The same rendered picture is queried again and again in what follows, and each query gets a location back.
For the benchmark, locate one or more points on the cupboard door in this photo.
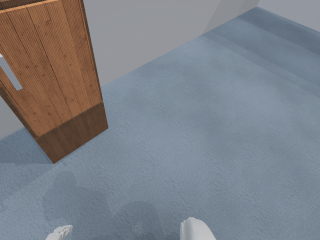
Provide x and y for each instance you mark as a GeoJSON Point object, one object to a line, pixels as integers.
{"type": "Point", "coordinates": [46, 46]}

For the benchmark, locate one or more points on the right robot thigh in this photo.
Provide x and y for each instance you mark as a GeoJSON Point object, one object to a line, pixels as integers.
{"type": "Point", "coordinates": [195, 229]}

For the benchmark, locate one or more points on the handle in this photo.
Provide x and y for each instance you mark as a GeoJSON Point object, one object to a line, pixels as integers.
{"type": "Point", "coordinates": [5, 67]}

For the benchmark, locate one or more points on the left robot hand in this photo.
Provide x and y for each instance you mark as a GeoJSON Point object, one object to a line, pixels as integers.
{"type": "Point", "coordinates": [60, 232]}

